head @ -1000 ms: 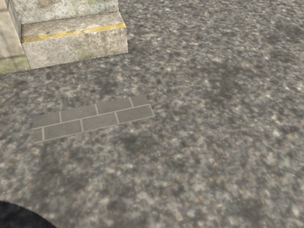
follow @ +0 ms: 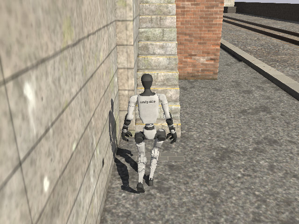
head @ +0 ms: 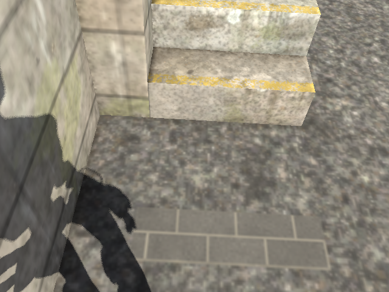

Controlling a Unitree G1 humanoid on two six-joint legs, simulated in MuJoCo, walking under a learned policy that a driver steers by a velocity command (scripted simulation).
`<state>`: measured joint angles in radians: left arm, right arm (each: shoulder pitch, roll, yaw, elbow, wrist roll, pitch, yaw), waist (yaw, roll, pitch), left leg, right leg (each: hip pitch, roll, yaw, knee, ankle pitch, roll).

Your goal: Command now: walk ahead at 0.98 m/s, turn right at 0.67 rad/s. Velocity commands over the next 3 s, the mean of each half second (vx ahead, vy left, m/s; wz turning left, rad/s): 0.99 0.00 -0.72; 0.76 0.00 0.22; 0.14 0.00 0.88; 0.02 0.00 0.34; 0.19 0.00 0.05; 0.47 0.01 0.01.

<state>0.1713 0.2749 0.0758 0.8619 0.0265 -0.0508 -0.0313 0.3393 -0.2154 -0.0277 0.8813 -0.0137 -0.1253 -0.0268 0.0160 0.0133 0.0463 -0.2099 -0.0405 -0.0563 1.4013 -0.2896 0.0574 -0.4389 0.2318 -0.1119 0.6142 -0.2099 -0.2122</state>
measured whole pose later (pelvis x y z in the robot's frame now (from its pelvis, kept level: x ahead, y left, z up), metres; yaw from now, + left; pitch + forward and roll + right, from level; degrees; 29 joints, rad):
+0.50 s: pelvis +0.49 -0.01 +0.03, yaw -22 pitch +2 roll +2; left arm 0.27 0.36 0.07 0.84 0.05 -0.04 -0.03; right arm 0.23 -0.31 -0.04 0.86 -0.03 -0.12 -0.02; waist 0.01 -0.04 0.02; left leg -0.26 -0.02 0.06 0.48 -0.25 0.01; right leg -0.47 0.03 0.07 1.24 -0.29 -0.11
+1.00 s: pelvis +0.87 -0.20 +0.04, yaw -15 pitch +2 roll +0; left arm 0.29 0.25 0.02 0.87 0.01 -0.09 0.01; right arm 0.17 -0.29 -0.05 0.82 -0.02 -0.04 0.01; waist 0.00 0.03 0.08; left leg -0.66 0.02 0.05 1.04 -0.23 0.02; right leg -0.13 -0.03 -0.18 0.36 -0.26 -0.03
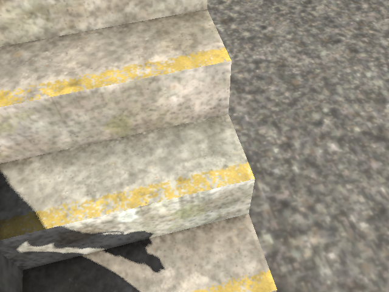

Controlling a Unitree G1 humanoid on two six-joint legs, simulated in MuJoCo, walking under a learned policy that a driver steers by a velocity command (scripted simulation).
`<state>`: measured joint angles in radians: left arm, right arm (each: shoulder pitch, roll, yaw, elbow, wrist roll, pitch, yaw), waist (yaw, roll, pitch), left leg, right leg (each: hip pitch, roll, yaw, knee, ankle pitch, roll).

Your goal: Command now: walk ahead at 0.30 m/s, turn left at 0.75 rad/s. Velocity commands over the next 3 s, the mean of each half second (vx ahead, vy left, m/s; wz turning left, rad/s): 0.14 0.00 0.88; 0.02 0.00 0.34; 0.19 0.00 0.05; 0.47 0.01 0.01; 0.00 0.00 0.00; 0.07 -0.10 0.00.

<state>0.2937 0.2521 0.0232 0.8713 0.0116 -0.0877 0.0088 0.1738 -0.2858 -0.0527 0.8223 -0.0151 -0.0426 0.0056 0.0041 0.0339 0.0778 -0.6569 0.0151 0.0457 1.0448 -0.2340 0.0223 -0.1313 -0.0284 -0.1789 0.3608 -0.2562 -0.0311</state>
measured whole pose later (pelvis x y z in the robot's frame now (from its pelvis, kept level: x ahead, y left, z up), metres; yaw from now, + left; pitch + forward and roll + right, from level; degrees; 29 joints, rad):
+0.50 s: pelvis +0.15 -0.04 +0.00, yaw +29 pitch +2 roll -2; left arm -0.10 0.14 -0.03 0.46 0.08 0.03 0.04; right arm 0.34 -0.28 -0.09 0.77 -0.04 -0.01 -0.07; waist -0.11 -0.03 0.08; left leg -0.32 -0.20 -0.33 0.44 -0.12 0.09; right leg -1.13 0.05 0.04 2.15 -0.47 0.03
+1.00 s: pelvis +0.24 -0.21 -0.02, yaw +37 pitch +0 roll -1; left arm 0.05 0.19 0.02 0.46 0.02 0.07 0.05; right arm 0.24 -0.26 -0.08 0.70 -0.03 0.02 -0.04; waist -0.03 0.03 0.01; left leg -0.37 0.00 -0.29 0.54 -0.22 0.01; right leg -0.25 -0.02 -0.07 0.58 -0.36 0.07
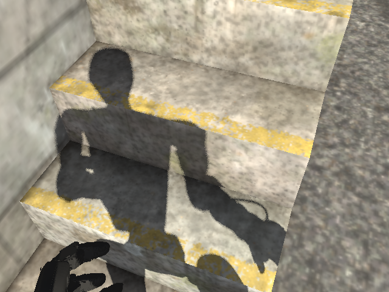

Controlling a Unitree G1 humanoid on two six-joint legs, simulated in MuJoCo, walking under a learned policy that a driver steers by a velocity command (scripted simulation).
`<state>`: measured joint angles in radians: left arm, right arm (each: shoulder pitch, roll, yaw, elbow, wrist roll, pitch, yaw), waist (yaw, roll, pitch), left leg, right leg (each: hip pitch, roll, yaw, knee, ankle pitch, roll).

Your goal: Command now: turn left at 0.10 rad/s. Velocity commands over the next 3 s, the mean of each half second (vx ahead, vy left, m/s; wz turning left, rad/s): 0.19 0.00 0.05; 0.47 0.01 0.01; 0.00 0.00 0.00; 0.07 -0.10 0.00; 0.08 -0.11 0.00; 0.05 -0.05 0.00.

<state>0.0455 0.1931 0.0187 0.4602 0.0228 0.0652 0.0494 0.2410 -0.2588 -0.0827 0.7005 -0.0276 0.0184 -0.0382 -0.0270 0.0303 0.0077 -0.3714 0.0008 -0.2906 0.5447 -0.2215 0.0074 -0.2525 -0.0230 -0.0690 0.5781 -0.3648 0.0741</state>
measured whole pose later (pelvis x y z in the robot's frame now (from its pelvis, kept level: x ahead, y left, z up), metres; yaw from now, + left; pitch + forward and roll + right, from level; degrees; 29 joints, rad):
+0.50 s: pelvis -0.05 -0.07 +0.01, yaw +1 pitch +0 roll +1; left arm 0.27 0.21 0.07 0.76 0.00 0.02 0.01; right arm 0.37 -0.18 -0.04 0.86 -0.03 -0.04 -0.02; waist -0.03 -0.03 -0.03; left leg -0.04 -0.07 0.02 0.34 -0.31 0.10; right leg -0.42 0.05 -0.06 0.77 -0.30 -0.05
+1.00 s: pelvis +0.03 -0.16 +0.01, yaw +1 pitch -1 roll +1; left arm 0.24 0.17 -0.02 0.81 0.04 -0.01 0.02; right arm 0.17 -0.22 -0.02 0.86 -0.02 0.03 -0.02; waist 0.03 0.02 0.07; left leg -0.43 -0.06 -0.01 1.19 -0.47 -0.05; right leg -0.34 0.01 -0.10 0.45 -0.09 -0.09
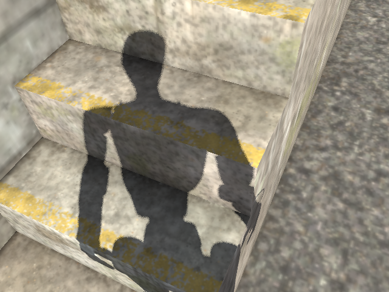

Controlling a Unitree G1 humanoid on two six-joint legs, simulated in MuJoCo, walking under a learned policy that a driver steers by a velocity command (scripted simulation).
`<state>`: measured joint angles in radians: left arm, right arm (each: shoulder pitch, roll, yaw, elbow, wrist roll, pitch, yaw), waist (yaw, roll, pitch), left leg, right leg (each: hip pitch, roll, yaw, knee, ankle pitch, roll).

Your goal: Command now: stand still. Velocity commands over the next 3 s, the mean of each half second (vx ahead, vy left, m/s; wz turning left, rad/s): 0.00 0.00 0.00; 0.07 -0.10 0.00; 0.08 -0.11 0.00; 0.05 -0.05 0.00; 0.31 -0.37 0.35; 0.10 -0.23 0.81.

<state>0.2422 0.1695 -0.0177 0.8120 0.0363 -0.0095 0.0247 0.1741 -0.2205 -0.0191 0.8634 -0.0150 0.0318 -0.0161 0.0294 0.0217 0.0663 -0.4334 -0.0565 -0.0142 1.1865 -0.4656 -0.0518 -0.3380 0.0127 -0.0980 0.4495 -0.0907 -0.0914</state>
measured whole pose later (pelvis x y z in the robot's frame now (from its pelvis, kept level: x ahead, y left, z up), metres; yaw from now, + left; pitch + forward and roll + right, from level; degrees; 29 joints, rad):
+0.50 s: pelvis -0.05 -0.06 +0.01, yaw +0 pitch -2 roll +1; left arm 0.31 0.19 0.00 0.99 0.02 0.01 0.02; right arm 0.25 -0.19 -0.01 1.02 -0.01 0.00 -0.04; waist 0.02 0.01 0.03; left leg -0.14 0.00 -0.01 0.40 -0.21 -0.02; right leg -0.19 0.00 -0.05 0.44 -0.21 -0.04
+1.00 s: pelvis -0.06 -0.11 +0.01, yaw +0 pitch +1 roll -1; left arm 0.23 0.26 0.06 0.92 0.07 0.06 -0.05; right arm 0.48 -0.18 -0.08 1.14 -0.03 0.01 -0.11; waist -0.02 -0.03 0.01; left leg -0.24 0.12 -0.05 0.41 -0.19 -0.07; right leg -0.60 0.03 -0.02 1.20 -0.24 -0.03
